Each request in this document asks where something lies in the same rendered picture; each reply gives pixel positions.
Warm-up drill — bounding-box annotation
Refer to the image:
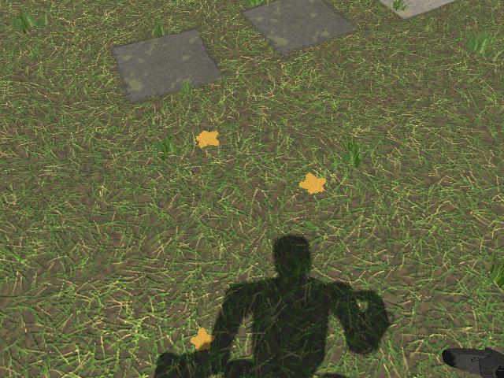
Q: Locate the robot right hand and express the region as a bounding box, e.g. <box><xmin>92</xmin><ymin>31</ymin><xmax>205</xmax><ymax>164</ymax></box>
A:
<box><xmin>442</xmin><ymin>347</ymin><xmax>504</xmax><ymax>378</ymax></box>

